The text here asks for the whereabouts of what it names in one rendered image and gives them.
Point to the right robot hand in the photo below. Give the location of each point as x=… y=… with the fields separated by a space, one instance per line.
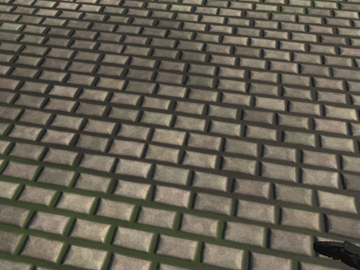
x=346 y=251

